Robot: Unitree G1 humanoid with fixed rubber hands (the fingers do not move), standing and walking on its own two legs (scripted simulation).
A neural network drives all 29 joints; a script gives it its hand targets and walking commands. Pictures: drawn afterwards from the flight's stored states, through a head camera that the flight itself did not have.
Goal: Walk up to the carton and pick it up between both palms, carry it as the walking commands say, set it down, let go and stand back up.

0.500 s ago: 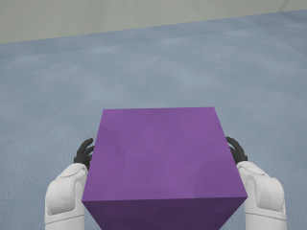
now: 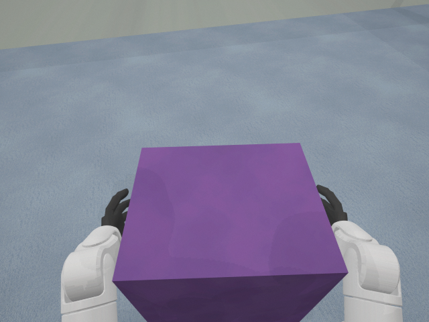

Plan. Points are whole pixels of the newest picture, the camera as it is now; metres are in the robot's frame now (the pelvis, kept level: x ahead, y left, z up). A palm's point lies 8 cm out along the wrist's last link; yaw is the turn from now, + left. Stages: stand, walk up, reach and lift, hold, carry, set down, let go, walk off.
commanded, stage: carry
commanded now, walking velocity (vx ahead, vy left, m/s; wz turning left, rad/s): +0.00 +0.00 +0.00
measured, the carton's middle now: (223, 240) +0.26 +0.00 +0.01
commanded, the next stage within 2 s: hold in 0.22 s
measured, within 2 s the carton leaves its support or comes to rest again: neither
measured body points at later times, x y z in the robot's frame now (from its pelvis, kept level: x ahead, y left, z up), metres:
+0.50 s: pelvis +0.00 +0.00 +0.01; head +0.02 -0.01 +0.46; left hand +0.29 +0.19 +0.03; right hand +0.26 -0.19 +0.01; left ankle +0.00 +0.13 -0.73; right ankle +0.02 -0.08 -0.73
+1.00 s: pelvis -0.02 +0.06 +0.00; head +0.02 +0.04 +0.45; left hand +0.32 +0.21 -0.01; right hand +0.29 -0.17 -0.02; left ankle +0.00 +0.13 -0.73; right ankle +0.02 -0.07 -0.73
